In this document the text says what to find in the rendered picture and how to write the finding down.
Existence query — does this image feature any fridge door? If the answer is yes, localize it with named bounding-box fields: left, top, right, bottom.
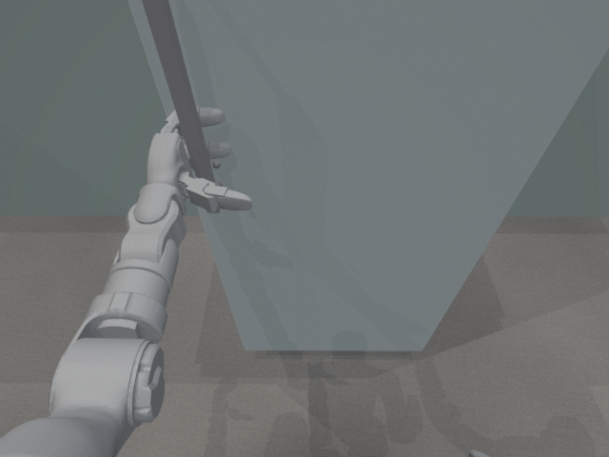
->
left=129, top=0, right=609, bottom=351

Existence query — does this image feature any robot left forearm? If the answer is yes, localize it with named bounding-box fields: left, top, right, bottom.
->
left=49, top=183, right=187, bottom=413

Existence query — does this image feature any handle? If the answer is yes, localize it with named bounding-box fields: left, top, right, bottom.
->
left=142, top=0, right=222, bottom=213

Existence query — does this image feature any left robot hand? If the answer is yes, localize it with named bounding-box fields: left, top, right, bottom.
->
left=146, top=107, right=252, bottom=212

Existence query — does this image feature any robot left upper arm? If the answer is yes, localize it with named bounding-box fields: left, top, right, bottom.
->
left=0, top=338, right=165, bottom=457

